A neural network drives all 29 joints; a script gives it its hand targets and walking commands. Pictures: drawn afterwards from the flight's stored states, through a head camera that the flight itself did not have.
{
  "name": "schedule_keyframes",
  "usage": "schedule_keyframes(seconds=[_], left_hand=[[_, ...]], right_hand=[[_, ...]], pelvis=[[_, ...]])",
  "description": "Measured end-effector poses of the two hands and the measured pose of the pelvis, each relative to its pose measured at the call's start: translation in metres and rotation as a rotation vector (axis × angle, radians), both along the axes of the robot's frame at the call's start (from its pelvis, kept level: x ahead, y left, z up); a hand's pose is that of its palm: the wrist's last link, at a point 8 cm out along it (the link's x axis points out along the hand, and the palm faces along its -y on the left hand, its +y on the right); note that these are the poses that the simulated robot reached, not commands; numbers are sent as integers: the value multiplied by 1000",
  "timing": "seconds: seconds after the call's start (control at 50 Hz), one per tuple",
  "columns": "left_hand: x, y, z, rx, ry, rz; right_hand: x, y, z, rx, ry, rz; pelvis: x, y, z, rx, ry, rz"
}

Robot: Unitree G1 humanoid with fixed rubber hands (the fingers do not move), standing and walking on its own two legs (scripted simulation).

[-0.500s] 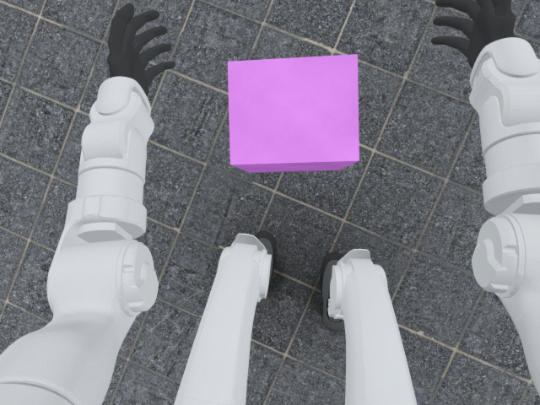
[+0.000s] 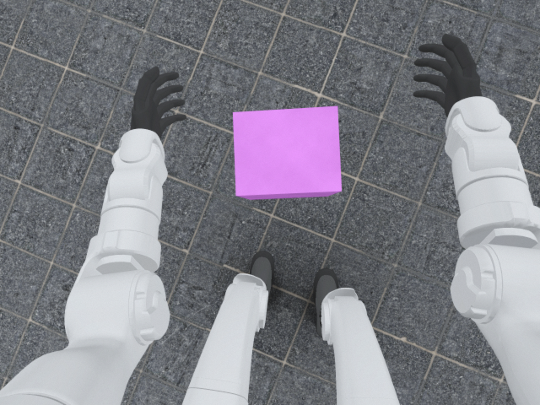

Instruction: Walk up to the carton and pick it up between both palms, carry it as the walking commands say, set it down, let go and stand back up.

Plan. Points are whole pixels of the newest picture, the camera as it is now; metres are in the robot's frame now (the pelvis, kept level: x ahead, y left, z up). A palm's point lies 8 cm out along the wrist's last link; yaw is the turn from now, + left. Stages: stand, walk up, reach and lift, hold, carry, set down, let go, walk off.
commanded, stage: let go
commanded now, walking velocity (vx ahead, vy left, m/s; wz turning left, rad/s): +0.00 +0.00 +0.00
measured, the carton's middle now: (286, 160) +0.48 +0.05 -0.54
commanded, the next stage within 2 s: stand in 1.22 s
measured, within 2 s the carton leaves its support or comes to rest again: neither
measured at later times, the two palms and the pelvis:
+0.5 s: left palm (84, 247) +0.29 +0.25 -0.01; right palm (522, 231) +0.34 -0.20 -0.01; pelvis +0.05 +0.00 +0.07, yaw +2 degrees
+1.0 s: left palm (73, 317) +0.23 +0.22 +0.04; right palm out of the picture +0.24 -0.24 +0.03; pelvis +0.07 -0.01 +0.10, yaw +2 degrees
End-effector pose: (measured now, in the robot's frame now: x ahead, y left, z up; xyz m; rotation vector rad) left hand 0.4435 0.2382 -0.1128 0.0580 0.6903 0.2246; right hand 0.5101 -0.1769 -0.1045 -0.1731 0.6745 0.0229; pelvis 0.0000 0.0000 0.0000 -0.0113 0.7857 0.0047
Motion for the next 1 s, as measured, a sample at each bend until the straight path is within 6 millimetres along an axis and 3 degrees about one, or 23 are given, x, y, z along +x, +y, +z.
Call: schedule_keyframes(seconds=[0.08, 0.16, 0.38, 0.66, 0.82, 1.0], left_hand=[[-18, 3, 2, 24, 29, -52], [-42, 9, 16, 35, 57, -100], [-119, 16, 83, 33, 89, -125], [-205, -5, 134, 27, 110, -113], [-222, -12, 146, 33, 118, -135], [-215, -15, 149, 46, 118, -165]], right_hand=[[-25, -6, -2, -34, 11, -36], [-57, -11, 5, -61, 30, -63], [-131, -20, 66, -40, 54, -61], [-218, -42, 119, -39, 74, -40], [-259, -59, 133, -39, 104, -60], [-273, -62, 139, -31, 114, -69]], pelvis=[[7, 1, 8, -3, -18, 2], [14, 2, 20, -3, -68, 6], [40, 2, 57, 5, -298, 22], [68, -6, 94, 31, -616, 23], [74, -11, 101, 37, -769, 21], [70, -13, 100, 39, -869, 18]])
